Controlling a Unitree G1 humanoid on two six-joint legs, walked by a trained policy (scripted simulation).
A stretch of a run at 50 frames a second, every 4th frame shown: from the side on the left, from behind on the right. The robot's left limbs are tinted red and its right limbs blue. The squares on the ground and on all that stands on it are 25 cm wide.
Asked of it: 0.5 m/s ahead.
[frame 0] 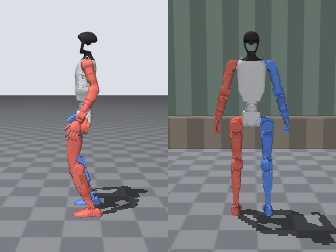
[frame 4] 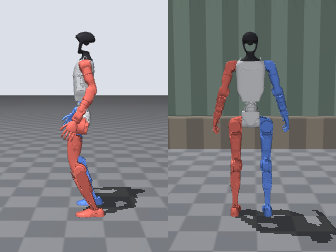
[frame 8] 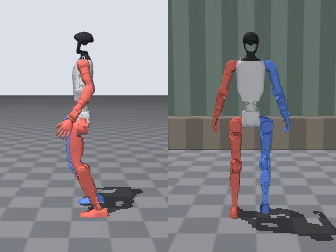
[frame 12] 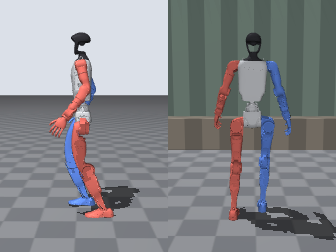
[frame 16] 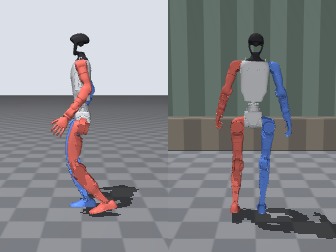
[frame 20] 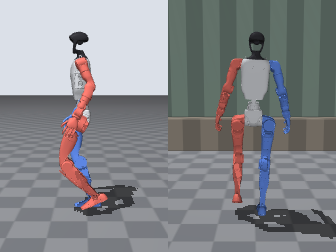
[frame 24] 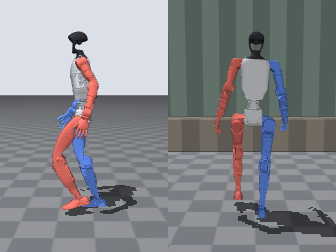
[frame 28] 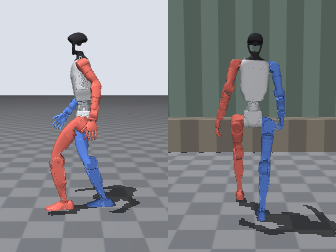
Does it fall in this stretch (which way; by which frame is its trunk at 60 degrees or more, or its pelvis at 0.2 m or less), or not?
no
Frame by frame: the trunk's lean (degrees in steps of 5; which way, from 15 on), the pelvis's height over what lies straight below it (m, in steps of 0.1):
0: 5, 0.8
4: 5, 0.8
8: 0, 0.8
12: 0, 0.8
16: 5, 0.8
20: 5, 0.8
24: 5, 0.8
28: 5, 0.8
